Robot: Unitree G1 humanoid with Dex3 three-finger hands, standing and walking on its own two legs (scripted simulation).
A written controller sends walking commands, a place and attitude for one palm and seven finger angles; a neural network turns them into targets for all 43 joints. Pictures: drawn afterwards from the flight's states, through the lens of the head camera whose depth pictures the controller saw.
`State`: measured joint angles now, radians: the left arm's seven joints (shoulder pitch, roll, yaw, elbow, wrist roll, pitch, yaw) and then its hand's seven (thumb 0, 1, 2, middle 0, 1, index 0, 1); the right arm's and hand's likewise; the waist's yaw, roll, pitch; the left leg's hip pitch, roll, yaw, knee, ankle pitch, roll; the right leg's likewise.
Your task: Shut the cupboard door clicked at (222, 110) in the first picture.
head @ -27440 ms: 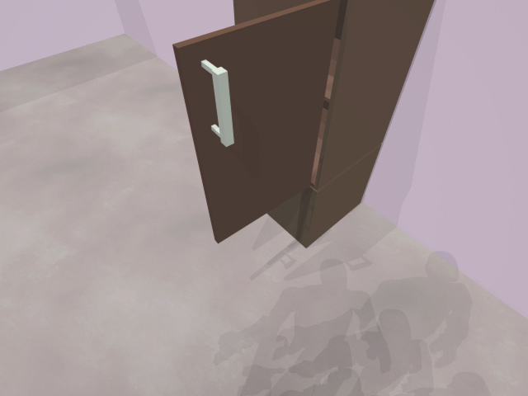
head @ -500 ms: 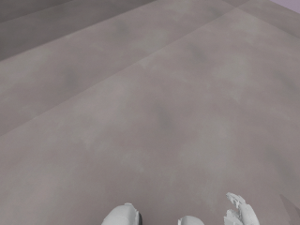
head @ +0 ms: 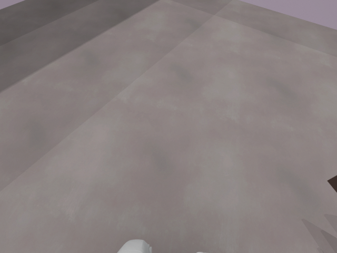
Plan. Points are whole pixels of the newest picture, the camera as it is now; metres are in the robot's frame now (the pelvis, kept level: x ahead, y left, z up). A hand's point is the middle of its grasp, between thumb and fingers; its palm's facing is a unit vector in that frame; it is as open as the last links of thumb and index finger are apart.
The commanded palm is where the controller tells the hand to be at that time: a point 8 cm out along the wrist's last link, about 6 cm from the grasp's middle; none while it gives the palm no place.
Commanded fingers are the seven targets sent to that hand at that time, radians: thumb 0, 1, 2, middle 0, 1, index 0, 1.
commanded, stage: turn to face it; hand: left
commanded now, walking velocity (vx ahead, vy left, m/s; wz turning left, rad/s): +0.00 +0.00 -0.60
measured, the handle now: out of the picture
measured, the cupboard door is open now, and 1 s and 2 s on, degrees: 54 54 54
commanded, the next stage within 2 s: take the last steps up to it in 1.88 s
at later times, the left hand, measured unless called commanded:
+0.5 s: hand (105, 205) +0.25 +0.20 -0.15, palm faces -0.30 -0.91 -0.27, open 7.4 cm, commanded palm none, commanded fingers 0.00 0.90 0.90 -0.20 -0.30 -0.20 -0.30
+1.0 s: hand (123, 192) +0.29 +0.16 -0.16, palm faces -0.55 -0.81 -0.20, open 7.4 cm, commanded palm none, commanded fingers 0.00 0.90 0.90 -0.20 -0.30 -0.20 -0.30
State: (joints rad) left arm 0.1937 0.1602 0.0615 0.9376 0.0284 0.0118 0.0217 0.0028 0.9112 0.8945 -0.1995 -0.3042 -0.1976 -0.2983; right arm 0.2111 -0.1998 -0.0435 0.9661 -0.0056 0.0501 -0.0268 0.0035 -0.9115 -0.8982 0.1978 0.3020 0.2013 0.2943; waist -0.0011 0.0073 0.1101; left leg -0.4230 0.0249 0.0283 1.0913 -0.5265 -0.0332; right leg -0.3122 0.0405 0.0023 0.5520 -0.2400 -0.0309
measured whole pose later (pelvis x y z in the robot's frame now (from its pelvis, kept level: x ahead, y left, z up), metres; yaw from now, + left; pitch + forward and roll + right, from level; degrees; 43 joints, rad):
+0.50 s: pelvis +0.06 +0.03 +0.00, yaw -18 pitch +1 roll -1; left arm 0.11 0.27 0.08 0.86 0.02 0.05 -0.03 0.01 0.91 0.90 -0.19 -0.30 -0.19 -0.30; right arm 0.26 -0.22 -0.04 0.89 -0.02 0.03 -0.01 0.00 -0.90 -0.90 0.20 0.30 0.21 0.30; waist -0.02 0.02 0.09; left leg -0.25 0.16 0.21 0.64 -0.37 -0.03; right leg -0.26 -0.01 -0.08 0.56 -0.27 0.00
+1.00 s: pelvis +0.09 +0.04 +0.01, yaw -36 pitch +1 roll -2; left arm 0.15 0.25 0.09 0.89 0.02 0.08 -0.04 0.01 0.91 0.89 -0.20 -0.30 -0.19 -0.30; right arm 0.24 -0.21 -0.01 0.86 -0.03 0.02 -0.02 0.00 -0.90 -0.90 0.20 0.30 0.21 0.30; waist 0.00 -0.01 0.10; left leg -0.27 0.13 0.15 0.55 -0.28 0.00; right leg -0.42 -0.01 -0.05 0.95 -0.50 0.04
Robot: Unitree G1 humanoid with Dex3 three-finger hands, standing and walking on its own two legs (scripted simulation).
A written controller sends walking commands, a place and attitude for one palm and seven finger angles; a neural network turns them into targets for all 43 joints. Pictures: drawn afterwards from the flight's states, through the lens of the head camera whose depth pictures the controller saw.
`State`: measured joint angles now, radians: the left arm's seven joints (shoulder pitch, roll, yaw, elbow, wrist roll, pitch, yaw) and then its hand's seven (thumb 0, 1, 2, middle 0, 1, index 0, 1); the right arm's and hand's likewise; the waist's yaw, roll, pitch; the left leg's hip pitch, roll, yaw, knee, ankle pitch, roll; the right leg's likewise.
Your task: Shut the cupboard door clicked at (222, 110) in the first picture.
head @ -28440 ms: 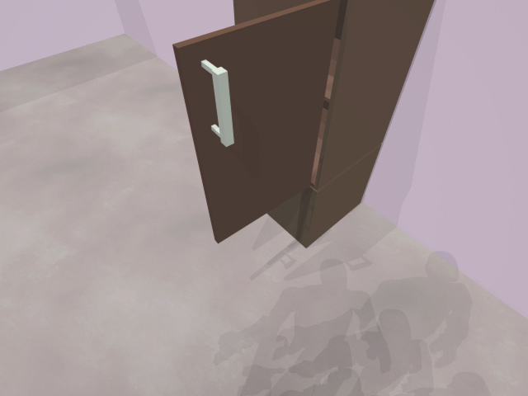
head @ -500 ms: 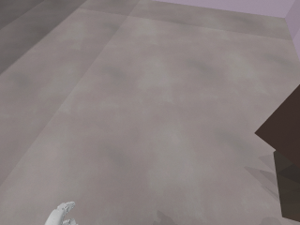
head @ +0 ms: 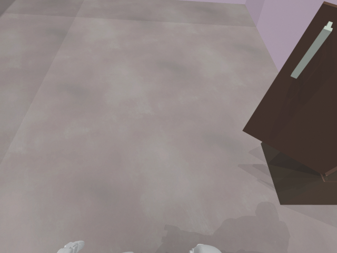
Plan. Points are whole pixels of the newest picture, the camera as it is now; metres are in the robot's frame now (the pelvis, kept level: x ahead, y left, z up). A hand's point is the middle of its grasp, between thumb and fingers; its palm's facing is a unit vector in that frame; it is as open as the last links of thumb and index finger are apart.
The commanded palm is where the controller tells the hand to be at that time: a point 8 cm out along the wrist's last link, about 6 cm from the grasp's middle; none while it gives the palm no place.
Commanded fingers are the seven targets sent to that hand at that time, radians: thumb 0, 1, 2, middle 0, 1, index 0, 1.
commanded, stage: turn to face it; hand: left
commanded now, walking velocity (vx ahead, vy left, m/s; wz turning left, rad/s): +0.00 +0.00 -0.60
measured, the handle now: (310, 51) +0.64 -0.37 +0.14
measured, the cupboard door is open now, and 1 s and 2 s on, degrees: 54 54 54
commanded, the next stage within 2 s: take the last steps up to it in 0.88 s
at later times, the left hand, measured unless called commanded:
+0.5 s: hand (106, 237) +0.17 +0.18 -0.18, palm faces -0.26 -0.94 -0.22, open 7.4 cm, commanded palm none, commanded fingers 0.00 0.90 0.90 -0.20 -0.30 -0.20 -0.30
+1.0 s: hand (131, 223) +0.21 +0.11 -0.17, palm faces -0.45 -0.86 -0.23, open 7.4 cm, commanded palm none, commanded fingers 0.00 0.90 0.90 -0.20 -0.30 -0.20 -0.30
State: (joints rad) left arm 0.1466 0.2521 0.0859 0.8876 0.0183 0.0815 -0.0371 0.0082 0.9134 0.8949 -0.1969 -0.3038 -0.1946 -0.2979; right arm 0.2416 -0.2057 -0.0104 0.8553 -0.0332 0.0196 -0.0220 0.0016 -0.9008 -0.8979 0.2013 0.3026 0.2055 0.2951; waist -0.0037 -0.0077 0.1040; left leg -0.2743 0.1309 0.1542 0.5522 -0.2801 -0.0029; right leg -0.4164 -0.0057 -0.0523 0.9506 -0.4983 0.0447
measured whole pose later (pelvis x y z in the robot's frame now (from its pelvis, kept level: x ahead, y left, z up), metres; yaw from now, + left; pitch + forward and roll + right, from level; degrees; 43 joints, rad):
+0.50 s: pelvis +0.03 +0.00 -0.01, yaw -17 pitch +1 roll -1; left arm 0.18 0.25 0.07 0.91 0.02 0.06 -0.01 0.01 0.91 0.89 -0.20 -0.30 -0.20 -0.30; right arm 0.19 -0.22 -0.02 0.85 -0.02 0.01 -0.02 0.00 -0.90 -0.90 0.20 0.30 0.20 0.29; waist 0.00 -0.03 0.08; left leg -0.34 0.06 0.07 0.63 -0.30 0.00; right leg -0.38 0.05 0.07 0.82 -0.49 0.02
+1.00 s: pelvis +0.05 -0.02 +0.00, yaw -28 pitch +1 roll +0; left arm 0.18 0.19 0.05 0.96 0.03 0.03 0.01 0.00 0.91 0.89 -0.20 -0.30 -0.20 -0.30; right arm 0.24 -0.22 -0.04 0.94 -0.01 0.05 -0.01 0.00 -0.91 -0.90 0.20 0.30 0.20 0.29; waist -0.02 0.00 0.06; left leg -0.37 0.04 0.06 0.74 -0.38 -0.05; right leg -0.22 0.00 0.02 0.52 -0.30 0.00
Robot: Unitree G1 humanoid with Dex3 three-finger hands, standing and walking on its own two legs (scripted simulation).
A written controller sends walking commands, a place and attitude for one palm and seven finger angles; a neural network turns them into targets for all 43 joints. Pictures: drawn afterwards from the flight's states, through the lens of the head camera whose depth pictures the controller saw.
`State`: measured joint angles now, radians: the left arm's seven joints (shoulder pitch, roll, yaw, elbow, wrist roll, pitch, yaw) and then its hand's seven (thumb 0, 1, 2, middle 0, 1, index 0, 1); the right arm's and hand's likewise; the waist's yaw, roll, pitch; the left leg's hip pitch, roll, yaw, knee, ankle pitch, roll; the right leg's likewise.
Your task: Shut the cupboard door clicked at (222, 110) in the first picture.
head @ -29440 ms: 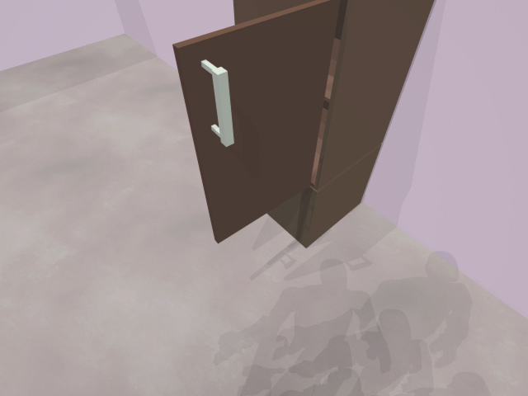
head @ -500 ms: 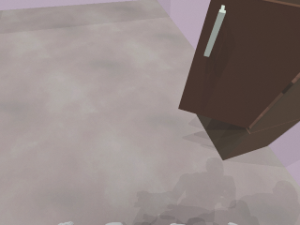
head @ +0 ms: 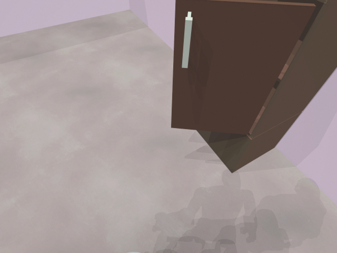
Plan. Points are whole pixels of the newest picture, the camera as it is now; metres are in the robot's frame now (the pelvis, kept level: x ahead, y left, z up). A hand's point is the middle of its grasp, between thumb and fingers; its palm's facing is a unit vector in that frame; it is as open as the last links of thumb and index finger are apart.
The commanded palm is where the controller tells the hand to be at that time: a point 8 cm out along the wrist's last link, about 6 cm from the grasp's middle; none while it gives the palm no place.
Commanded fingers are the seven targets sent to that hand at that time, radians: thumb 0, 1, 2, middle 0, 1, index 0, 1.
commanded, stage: take the last steps up to it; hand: left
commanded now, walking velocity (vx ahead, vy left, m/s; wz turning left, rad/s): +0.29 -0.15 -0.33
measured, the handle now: (187, 41) +0.69 -0.03 +0.14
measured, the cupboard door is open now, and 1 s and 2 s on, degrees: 54 54 54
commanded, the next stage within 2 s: come to a stop and stand still in 0.66 s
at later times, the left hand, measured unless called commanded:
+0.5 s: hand (132, 230) +0.20 +0.11 -0.16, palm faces -0.14 -0.97 -0.22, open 7.4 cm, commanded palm none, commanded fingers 0.00 0.90 0.90 -0.20 -0.30 -0.20 -0.30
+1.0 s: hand (157, 196) +0.31 +0.05 -0.18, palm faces -0.11 -0.97 -0.24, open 7.3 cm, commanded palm none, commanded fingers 0.00 0.90 0.90 -0.20 -0.30 -0.20 -0.30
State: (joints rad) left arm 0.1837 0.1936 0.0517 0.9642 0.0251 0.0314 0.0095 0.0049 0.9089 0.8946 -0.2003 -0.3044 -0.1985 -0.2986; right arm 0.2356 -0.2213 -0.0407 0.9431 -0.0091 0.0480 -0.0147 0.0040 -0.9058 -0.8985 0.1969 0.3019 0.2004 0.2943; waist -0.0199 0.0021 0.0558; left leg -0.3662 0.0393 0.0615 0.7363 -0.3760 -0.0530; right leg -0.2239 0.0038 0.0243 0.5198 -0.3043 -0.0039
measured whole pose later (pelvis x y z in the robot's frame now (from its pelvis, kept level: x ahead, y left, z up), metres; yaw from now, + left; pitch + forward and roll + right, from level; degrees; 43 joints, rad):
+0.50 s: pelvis +0.09 -0.07 +0.00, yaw -8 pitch +1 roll -1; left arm 0.16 0.19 0.07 0.99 0.03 -0.02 -0.03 0.00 0.91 0.89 -0.20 -0.30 -0.19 -0.30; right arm 0.35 -0.24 -0.05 1.07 -0.02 0.03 -0.01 0.01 -0.90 -0.90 0.20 0.30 0.20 0.29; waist -0.04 0.04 0.05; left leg -0.34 0.13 0.06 0.97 -0.53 -0.02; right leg -0.28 0.00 -0.08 0.55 -0.28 -0.03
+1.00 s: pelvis +0.23 -0.14 -0.01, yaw -8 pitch +0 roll +0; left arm 0.19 0.21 0.05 1.03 0.03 0.00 0.02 0.01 0.93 0.89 -0.20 -0.30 -0.20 -0.30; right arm 0.24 -0.17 -0.03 1.03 -0.01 0.03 -0.03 0.00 -0.92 -0.90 0.20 0.30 0.21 0.30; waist 0.00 -0.01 0.08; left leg -0.25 0.07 0.10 0.58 -0.32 -0.02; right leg -0.30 -0.04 -0.02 0.58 -0.24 0.02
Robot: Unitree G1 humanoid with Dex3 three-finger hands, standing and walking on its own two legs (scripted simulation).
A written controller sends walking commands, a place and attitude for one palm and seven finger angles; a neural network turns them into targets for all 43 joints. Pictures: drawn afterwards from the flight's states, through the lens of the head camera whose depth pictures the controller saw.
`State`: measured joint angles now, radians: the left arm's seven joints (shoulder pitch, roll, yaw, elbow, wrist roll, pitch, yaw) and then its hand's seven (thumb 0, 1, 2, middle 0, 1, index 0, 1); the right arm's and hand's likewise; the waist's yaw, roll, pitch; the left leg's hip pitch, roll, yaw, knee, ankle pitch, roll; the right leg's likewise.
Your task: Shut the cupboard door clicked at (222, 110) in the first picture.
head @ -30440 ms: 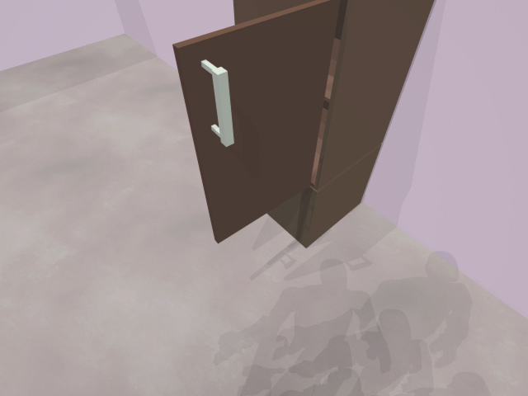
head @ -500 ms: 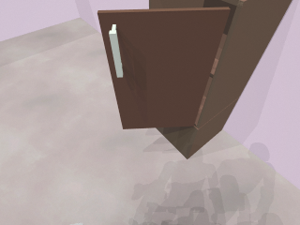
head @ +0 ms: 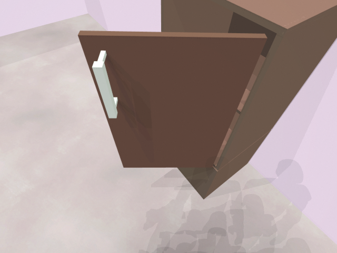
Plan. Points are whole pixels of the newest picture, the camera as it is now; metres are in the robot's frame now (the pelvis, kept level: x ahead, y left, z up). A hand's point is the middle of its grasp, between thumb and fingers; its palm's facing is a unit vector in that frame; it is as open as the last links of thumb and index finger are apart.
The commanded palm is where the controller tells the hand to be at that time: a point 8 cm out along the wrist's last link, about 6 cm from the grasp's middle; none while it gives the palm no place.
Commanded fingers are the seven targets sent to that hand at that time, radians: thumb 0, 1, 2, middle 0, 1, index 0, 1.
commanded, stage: come to a stop and stand still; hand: left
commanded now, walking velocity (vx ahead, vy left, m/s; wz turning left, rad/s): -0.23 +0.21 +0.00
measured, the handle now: (108, 87) +0.44 +0.17 +0.15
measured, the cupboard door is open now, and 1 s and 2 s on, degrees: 54 54 54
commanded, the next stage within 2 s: look again from close up in 0.94 s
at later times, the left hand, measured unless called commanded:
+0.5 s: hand out of the picture +0.05 +0.26 -0.17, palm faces +0.03 -0.96 -0.29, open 7.4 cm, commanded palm none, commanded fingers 0.00 0.90 0.90 -0.20 -0.30 -0.20 -0.30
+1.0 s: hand out of the picture +0.03 +0.25 -0.16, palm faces -0.05 -0.97 -0.22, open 7.3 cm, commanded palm none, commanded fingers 0.00 0.90 0.90 -0.20 -0.30 -0.20 -0.30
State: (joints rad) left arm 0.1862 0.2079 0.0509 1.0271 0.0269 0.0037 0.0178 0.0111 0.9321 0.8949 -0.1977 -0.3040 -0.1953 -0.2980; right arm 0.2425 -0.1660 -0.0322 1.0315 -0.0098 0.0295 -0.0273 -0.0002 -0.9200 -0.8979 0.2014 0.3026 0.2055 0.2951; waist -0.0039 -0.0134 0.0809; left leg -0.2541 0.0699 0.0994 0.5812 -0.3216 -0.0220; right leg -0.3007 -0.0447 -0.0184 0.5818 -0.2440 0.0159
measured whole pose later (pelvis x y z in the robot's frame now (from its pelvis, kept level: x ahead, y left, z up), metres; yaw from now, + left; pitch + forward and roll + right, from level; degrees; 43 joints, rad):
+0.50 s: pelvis +0.00 +0.05 -0.01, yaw -2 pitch -1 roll +1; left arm 0.23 0.21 0.02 0.96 0.02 0.04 0.04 0.01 0.91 0.89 -0.20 -0.30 -0.20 -0.30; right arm 0.18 -0.19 -0.02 0.84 -0.02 0.03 -0.01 0.00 -0.91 -0.90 0.20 0.30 0.20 0.29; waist 0.03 0.01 0.04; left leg -0.26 -0.03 0.12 0.63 -0.36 0.07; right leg -0.34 -0.04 -0.01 0.77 -0.42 -0.01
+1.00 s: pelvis -0.01 +0.08 +0.01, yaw -3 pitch -1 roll +1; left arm 0.25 0.16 -0.01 1.05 0.02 0.02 0.03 0.01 0.92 0.89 -0.20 -0.30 -0.20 -0.30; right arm 0.32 -0.19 0.01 1.05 -0.01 -0.01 -0.02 0.00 -0.91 -0.90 0.20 0.30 0.20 0.29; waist -0.01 0.01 0.04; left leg -0.17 -0.06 0.15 0.41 -0.24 0.09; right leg -0.24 -0.05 0.02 0.49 -0.24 0.02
